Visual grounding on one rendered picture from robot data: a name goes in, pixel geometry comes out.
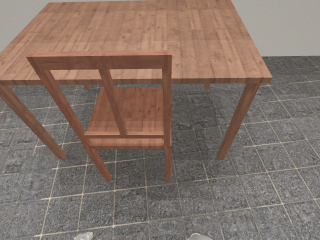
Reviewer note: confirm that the chair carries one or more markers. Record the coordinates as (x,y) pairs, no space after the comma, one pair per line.
(123,117)

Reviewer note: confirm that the table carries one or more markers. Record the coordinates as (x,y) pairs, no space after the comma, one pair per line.
(210,45)

